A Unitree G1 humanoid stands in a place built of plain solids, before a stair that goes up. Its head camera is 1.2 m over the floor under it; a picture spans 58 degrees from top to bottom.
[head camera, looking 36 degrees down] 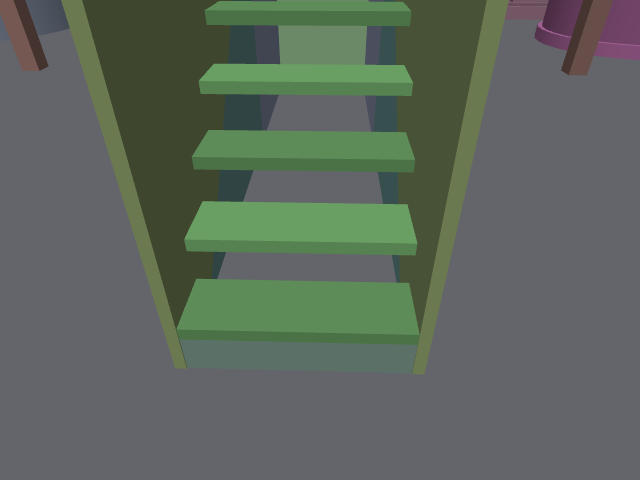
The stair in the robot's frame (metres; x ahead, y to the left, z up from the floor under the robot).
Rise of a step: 0.19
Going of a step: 0.21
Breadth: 0.83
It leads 2 degrees to the right of straight ahead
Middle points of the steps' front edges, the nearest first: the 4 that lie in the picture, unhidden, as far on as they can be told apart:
0.91 0.07 0.19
1.12 0.06 0.38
1.33 0.06 0.57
1.54 0.05 0.76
